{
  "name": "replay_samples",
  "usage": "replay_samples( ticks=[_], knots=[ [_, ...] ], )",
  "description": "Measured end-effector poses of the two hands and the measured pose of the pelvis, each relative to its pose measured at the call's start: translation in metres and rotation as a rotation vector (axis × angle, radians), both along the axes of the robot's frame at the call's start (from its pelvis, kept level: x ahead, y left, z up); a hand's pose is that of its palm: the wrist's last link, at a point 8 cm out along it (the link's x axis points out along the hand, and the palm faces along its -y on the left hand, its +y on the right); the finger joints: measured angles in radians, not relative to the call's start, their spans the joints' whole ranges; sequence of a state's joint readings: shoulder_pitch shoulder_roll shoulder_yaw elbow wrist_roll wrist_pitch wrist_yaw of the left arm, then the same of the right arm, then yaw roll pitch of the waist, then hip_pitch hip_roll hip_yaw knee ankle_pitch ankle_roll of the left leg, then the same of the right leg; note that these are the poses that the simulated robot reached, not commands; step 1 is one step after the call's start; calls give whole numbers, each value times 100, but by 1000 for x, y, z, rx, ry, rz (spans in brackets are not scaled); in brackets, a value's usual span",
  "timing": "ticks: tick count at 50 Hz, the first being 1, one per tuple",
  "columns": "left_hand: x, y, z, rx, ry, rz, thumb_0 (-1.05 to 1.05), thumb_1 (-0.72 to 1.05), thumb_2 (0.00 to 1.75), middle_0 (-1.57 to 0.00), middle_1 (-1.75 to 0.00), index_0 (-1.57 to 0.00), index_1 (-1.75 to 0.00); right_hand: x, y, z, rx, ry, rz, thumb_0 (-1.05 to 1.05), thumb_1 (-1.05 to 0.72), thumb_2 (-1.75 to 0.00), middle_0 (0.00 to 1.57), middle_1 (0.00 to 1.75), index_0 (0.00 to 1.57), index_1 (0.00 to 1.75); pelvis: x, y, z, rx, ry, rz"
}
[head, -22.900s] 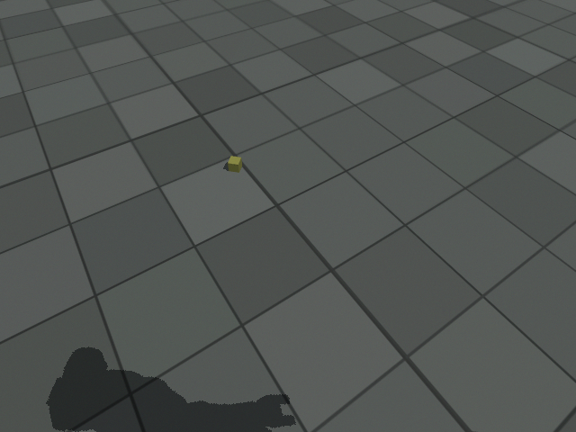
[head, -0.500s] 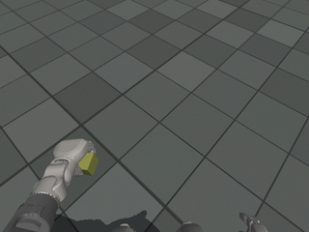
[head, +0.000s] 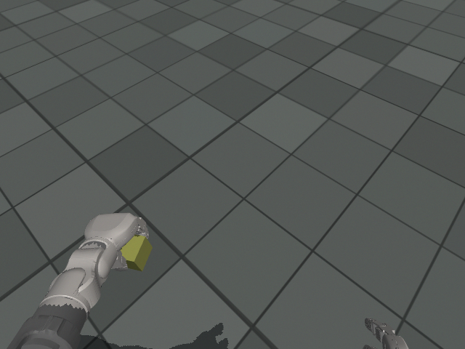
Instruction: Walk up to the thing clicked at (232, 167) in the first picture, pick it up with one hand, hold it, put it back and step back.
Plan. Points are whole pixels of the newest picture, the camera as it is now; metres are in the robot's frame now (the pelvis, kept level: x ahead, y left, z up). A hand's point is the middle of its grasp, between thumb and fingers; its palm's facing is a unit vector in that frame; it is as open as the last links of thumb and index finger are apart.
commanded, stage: hold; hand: left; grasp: from above
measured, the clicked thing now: (132, 251) +0.32 +0.21 -0.10
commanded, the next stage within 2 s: crouch in 1.32 s
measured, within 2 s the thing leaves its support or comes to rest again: neither
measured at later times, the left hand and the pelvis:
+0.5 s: hand (119, 265) +0.27 +0.21 -0.04, palm faces -0.47 -0.03 -0.88, open 7.8 cm; pelvis -0.02 -0.01 +0.01, yaw +0 degrees
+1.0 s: hand (114, 264) +0.27 +0.22 -0.03, palm faces -0.47 -0.04 -0.88, open 7.8 cm; pelvis -0.02 +0.00 +0.01, yaw +0 degrees
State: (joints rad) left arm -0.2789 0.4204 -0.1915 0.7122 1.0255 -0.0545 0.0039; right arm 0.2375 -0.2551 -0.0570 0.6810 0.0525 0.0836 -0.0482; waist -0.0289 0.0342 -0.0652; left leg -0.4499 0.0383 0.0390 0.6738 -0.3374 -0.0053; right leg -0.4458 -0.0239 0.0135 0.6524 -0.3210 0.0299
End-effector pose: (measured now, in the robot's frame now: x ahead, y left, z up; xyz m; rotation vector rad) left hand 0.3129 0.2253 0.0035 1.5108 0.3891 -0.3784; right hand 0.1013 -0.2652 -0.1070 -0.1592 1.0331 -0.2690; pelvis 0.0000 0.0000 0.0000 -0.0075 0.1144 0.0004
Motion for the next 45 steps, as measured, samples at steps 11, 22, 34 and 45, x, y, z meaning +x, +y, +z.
replay_samples(
  ticks=[11,22,34,45],
  knots=[
    [-15,-5,10,1,2,-5,10,40,13,-112,-28,-91,-20,-1,2,3,13,-29,12,1,-90,-90,21,30,20,30,-11,-4,4,6,-34,-2],
    [-31,-11,15,-14,3,-16,11,42,11,-111,-29,-90,-19,-1,1,9,11,-58,26,1,-90,-90,21,30,20,30,-21,-6,7,9,-63,-4],
    [-37,-9,23,-14,-8,-16,11,43,10,-110,-30,-89,-19,3,5,13,16,-82,33,1,-90,-90,20,30,20,30,-25,-5,10,10,-84,-7],
    [-38,-7,26,-19,7,-23,10,43,11,-110,-32,-89,-21,12,11,16,22,-92,45,1,-91,-90,20,30,20,30,-21,-4,13,11,-93,-7]
  ],
)
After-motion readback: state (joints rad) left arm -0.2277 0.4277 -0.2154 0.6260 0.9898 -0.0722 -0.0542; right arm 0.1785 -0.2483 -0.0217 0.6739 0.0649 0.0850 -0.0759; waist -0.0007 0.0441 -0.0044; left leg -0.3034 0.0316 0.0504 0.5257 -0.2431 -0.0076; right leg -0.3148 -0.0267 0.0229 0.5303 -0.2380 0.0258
